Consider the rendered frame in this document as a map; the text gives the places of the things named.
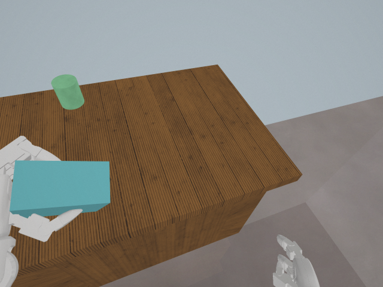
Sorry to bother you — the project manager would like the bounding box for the table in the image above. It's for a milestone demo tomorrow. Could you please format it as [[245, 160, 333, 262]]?
[[0, 65, 302, 287]]

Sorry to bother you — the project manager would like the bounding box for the robot right hand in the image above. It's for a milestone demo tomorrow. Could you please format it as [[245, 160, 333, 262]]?
[[273, 234, 320, 287]]

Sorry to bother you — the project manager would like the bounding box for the robot left hand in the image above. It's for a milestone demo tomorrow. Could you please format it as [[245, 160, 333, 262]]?
[[0, 136, 83, 242]]

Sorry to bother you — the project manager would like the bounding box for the sponge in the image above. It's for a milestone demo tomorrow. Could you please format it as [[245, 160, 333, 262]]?
[[10, 160, 110, 218]]

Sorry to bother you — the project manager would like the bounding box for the robot left forearm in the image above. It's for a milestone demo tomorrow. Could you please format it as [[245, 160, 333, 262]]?
[[0, 236, 19, 287]]

